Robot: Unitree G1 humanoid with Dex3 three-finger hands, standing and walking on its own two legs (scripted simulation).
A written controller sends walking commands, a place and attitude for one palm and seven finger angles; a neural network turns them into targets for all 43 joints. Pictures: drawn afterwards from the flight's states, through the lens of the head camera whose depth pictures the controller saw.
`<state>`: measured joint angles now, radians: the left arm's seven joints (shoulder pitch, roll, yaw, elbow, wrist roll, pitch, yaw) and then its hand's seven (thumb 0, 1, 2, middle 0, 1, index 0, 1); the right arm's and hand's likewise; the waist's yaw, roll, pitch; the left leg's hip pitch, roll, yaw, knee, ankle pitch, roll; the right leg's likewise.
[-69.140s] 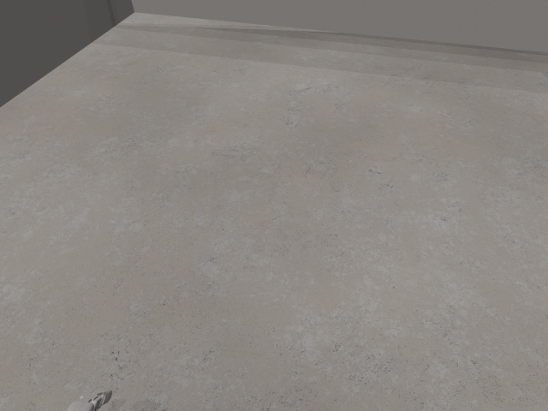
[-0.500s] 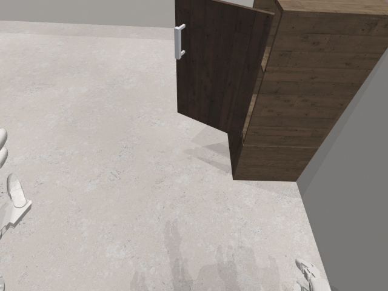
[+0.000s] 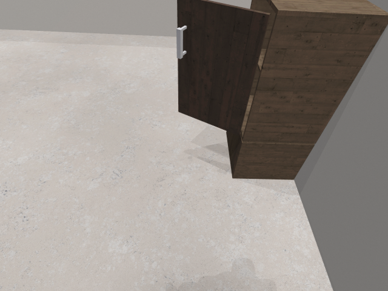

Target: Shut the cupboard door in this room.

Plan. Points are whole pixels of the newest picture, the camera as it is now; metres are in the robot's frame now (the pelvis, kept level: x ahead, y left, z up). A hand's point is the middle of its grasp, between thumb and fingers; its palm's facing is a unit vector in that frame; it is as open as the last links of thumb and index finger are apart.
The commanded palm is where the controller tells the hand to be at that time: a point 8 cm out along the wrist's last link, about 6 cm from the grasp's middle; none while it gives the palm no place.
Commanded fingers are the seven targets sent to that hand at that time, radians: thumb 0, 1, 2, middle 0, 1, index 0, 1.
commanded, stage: let the arm hang, fingers relaxed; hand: left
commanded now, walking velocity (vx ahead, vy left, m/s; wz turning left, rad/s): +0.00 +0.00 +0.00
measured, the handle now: (182, 42) +1.08 +0.09 +0.04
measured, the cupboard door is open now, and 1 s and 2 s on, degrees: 61 61 61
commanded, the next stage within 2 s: look to check the result in 0.82 s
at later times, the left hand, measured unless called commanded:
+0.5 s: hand out of the picture -0.09 +0.19 -0.16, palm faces +0.04 -0.98 -0.22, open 7.3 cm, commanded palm none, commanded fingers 0.00 0.90 0.90 -0.20 -0.30 -0.20 -0.30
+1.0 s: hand out of the picture -0.10 +0.17 -0.16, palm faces +0.05 -0.98 -0.18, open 7.3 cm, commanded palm none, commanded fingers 0.00 0.90 0.90 -0.20 -0.30 -0.20 -0.30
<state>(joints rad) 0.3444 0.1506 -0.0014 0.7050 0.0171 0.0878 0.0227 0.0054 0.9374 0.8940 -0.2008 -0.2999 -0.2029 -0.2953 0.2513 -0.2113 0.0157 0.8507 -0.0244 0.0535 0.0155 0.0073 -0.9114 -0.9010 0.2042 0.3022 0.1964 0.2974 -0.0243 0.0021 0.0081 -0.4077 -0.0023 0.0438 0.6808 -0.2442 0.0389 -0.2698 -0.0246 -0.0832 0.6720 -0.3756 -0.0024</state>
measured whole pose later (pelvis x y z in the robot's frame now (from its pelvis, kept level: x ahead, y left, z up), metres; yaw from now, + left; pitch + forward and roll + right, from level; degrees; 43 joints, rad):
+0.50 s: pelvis -0.03 +0.01 +0.02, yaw +0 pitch -3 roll -1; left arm 0.43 0.16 0.01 1.14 0.02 0.02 0.04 0.01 0.92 0.89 -0.20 -0.30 -0.20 -0.30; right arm 0.29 -0.16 -0.01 1.09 -0.01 0.04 -0.02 0.01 -0.92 -0.90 0.20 0.30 0.20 0.30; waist -0.01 0.03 -0.01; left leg -0.32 -0.03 0.05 0.45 -0.09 0.06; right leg -0.08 0.01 -0.01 0.47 -0.35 0.01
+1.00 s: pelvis -0.03 +0.01 +0.02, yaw +0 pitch -1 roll -1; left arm 0.42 0.12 0.01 1.14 0.02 0.00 0.04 0.00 0.91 0.89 -0.20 -0.30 -0.20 -0.30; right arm 0.33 -0.13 -0.02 1.13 -0.01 0.04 -0.02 0.00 -0.91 -0.90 0.20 0.30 0.19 0.30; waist -0.01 0.01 0.01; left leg -0.32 -0.04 0.05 0.38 -0.05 0.06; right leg -0.10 0.00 -0.01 0.45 -0.33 0.00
